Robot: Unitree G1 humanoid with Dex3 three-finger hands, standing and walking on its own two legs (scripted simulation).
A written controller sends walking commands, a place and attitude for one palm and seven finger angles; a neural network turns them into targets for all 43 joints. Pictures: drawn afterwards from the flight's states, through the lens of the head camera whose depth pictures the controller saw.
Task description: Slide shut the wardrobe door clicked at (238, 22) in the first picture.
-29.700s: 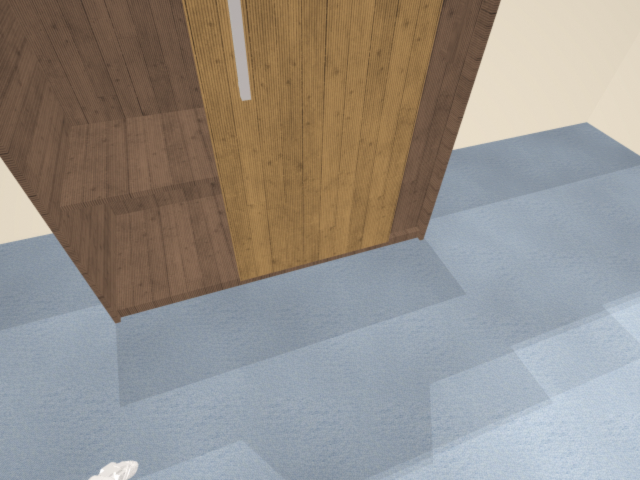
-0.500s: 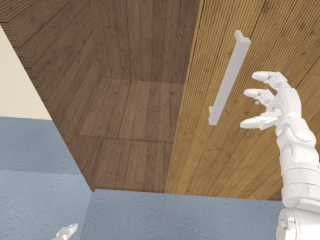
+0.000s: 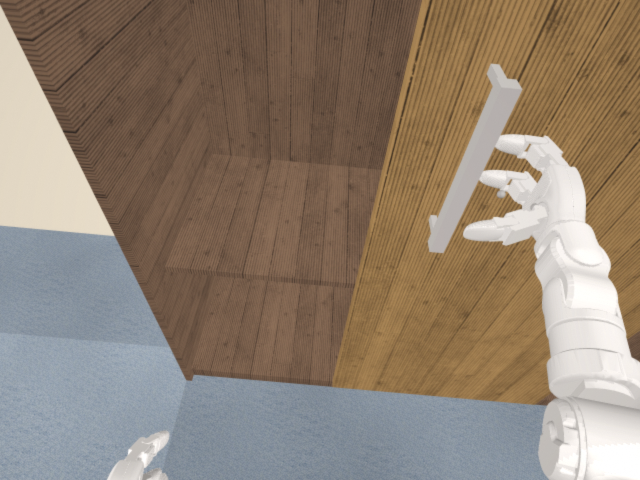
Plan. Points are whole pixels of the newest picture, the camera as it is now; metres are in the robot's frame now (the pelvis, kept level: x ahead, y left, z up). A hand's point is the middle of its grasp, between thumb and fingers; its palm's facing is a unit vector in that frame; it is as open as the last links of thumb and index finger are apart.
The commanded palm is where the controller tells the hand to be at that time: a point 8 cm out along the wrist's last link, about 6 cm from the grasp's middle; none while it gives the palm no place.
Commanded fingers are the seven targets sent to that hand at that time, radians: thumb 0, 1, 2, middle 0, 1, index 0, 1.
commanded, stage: feel for the door with the fingertips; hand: right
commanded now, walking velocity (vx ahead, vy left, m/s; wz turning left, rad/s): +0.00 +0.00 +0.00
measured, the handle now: (461, 170) +0.48 -0.12 +0.16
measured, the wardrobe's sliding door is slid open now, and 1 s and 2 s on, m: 0.44 0.44 0.44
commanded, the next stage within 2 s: slide the fingers in behind the handle in 0.26 s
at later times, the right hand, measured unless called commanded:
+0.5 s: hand (487, 188) +0.45 -0.15 +0.17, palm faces -0.02 +1.00 -0.01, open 13.6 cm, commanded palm +0.43 -0.20 +0.17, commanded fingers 0.00 0.50 -0.30 0.30 1.20 0.30 1.20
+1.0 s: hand (485, 194) +0.43 -0.14 +0.17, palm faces -0.03 +1.00 -0.01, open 14.0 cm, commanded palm +0.41 -0.19 +0.17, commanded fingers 0.00 0.50 -0.30 0.30 1.20 0.30 1.20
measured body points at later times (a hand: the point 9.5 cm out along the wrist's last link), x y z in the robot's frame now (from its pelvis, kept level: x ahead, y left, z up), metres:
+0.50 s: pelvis -0.01 +0.00 +0.00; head +0.01 +0.02 +0.45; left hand +0.07 +0.27 -0.12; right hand +0.44 -0.20 +0.17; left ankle -0.03 +0.09 -0.74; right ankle +0.02 -0.10 -0.74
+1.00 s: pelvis +0.00 -0.01 +0.00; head +0.01 +0.01 +0.45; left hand +0.11 +0.25 -0.11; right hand +0.42 -0.20 +0.17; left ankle -0.03 +0.09 -0.74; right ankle +0.02 -0.10 -0.74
